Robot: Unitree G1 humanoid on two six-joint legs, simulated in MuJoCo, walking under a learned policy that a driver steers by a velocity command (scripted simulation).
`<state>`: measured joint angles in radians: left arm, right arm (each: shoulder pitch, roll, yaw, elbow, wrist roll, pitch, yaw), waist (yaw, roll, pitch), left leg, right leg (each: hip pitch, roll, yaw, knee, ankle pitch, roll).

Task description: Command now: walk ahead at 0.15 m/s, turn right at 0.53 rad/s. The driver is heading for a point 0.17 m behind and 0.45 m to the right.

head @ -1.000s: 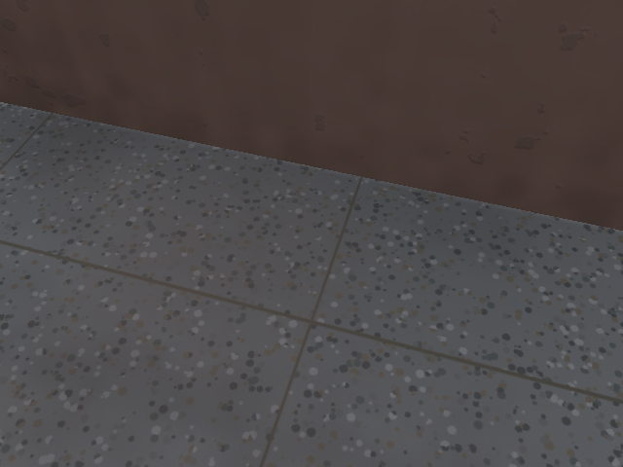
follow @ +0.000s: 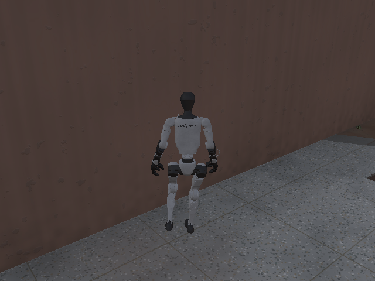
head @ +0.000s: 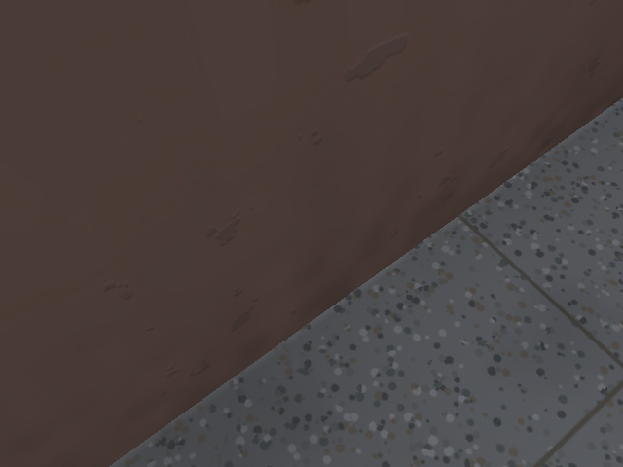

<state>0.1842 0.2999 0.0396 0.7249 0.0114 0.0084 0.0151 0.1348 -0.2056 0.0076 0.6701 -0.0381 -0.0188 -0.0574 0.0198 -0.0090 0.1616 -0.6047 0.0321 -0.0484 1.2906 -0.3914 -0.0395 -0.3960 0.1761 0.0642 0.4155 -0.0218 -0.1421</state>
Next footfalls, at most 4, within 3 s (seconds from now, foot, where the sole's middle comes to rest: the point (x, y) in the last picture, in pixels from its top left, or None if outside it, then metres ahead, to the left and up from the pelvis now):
0.26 left None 0.12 0.19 -0.77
0.70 right None -0.07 0.00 -0.77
1.16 left None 0.32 -0.04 -0.77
1.60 right None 0.34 -0.55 -0.77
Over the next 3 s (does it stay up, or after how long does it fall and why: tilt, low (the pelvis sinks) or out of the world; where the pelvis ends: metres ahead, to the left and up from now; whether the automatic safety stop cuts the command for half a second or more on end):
stays up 0.21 -1.05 0.01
